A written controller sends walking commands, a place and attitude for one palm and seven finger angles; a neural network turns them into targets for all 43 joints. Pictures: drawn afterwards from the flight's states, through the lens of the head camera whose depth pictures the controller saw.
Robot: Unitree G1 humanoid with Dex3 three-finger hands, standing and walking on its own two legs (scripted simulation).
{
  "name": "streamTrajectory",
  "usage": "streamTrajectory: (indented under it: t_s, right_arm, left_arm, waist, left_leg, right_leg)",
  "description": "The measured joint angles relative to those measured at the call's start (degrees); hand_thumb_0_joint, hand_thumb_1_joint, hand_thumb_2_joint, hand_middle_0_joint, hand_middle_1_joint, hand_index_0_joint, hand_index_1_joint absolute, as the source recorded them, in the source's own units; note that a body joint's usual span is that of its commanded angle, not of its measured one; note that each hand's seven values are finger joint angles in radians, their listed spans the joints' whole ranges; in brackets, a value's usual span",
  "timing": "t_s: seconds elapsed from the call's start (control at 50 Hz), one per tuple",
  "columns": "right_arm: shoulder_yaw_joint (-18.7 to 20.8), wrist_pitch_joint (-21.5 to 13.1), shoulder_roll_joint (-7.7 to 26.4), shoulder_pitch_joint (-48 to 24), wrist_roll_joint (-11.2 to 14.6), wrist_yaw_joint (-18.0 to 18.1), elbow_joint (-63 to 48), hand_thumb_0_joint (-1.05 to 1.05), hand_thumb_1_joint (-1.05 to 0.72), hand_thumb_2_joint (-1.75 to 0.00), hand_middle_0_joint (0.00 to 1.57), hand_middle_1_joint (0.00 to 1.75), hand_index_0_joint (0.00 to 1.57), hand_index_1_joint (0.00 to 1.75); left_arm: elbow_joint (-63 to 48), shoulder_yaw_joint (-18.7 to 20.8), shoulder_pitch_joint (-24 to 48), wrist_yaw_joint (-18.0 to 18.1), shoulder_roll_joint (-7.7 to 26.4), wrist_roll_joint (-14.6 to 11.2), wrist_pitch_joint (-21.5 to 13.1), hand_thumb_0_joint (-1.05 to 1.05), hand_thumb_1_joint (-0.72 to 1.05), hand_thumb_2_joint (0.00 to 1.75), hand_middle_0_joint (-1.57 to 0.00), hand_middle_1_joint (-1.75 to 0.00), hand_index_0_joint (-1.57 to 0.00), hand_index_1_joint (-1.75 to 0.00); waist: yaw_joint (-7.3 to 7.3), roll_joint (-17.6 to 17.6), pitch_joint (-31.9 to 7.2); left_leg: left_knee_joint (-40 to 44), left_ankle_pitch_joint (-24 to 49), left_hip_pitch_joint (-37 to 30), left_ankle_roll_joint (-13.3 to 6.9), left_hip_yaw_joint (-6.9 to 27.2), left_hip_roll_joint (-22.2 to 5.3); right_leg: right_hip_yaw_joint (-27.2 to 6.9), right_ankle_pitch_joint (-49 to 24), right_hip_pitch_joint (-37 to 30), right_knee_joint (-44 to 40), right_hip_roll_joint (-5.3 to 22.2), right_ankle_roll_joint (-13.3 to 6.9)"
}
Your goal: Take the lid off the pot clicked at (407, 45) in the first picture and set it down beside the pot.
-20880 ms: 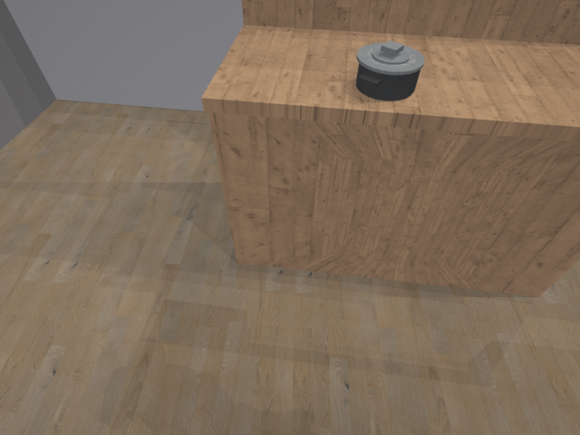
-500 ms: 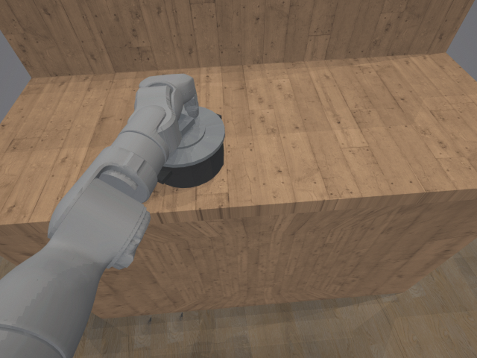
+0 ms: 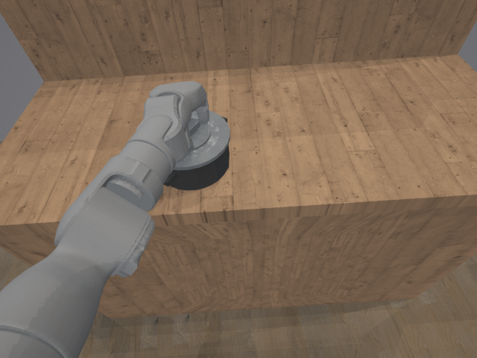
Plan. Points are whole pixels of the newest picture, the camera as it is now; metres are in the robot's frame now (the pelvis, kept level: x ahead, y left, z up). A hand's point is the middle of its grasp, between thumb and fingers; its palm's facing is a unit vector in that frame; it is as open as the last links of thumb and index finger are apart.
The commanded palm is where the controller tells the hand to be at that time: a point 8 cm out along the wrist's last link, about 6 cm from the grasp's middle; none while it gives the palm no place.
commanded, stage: close the fingers and squeeze the knob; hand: left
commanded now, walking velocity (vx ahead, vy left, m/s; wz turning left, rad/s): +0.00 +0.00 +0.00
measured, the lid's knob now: (184, 126) +0.51 +0.07 +0.12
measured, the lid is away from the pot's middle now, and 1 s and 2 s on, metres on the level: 0.00 0.00 0.01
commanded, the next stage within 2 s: lift the lid straight up in 0.98 s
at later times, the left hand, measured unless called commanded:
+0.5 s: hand (184, 127) +0.48 +0.07 +0.14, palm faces -0.37 -0.07 -0.93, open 7.9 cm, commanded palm +0.48 +0.08 +0.19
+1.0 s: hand (185, 126) +0.48 +0.07 +0.14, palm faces -0.38 -0.05 -0.92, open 7.7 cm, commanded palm +0.49 +0.07 +0.19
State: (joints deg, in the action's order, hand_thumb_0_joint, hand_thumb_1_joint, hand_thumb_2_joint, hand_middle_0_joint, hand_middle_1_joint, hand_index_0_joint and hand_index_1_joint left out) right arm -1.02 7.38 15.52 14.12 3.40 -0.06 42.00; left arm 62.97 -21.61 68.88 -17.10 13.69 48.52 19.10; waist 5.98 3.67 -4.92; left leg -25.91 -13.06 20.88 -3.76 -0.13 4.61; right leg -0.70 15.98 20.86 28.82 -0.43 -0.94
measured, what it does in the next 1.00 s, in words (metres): stands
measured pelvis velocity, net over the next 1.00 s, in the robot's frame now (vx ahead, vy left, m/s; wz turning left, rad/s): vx -0.01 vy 0.00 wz -0.02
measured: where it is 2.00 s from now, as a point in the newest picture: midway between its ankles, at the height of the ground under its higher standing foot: outside the picture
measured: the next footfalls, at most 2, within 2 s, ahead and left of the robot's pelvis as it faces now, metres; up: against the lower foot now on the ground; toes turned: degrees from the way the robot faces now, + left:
none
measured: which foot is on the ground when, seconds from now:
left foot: down 0.00-1.00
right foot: down 0.00-1.00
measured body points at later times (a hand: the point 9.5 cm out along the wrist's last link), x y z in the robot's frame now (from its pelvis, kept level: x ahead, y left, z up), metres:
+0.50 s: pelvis +0.00 +0.00 +0.00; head +0.03 -0.03 +0.45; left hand +0.49 +0.07 +0.19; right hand +0.07 -0.27 -0.14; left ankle -0.01 +0.08 -0.74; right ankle -0.02 -0.11 -0.74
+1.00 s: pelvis -0.01 +0.00 +0.00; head +0.03 -0.02 +0.45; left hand +0.50 +0.07 +0.19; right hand +0.02 -0.26 -0.14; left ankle -0.01 +0.08 -0.74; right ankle -0.02 -0.11 -0.74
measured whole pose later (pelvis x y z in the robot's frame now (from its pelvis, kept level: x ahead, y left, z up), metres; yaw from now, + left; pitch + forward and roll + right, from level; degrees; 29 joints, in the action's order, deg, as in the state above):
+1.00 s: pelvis -0.01 +0.00 +0.00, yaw -1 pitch +9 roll +0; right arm -1.3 7.0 16.0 16.5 3.8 1.7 42.6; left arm 68.4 -19.8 72.5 -17.8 15.4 50.1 19.2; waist 8.2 3.0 -4.9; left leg -26.6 -13.0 22.8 -3.9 -1.2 3.9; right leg -1.7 15.1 22.8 28.8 -1.1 -0.8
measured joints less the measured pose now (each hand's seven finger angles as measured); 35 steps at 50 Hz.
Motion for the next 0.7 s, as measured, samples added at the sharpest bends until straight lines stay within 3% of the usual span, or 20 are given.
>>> streamTrajectory:
  t_s: [0.32, 0.7]
  right_arm:
    - [-0.1, 0.8, 0.4, 0.1, 0.2, 0.5, -0.8, 0.01, -0.91, -0.90, 0.20, 0.30, 0.20, 0.30]
    - [-0.6, 0.7, 0.3, 0.0, 0.5, 1.6, -0.7, 0.01, -0.91, -0.90, 0.20, 0.30, 0.20, 0.30]
  left_arm:
    - [-1.5, 1.4, -1.2, -0.8, 1.2, 1.0, -0.1, -0.01, 0.09, 0.95, -0.52, -0.94, -0.61, -0.97]
    - [2.2, 2.4, 1.4, -1.0, 1.9, 1.5, -0.4, -0.01, 0.12, 0.91, -0.55, -1.01, -0.70, -1.02]
  waist:
    - [0.33, -0.2, 0.1]
    - [1.45, -0.7, 0.3]
  left_leg:
    - [0.3, -0.3, -0.7, 0.3, -0.2, -0.6]
    - [-0.5, -0.1, 0.8, 0.2, -0.7, -0.8]
  right_leg:
    - [-0.2, -0.2, -0.8, -0.8, -0.6, -0.4]
    - [-0.6, -0.7, 0.7, -0.3, -0.8, -0.2]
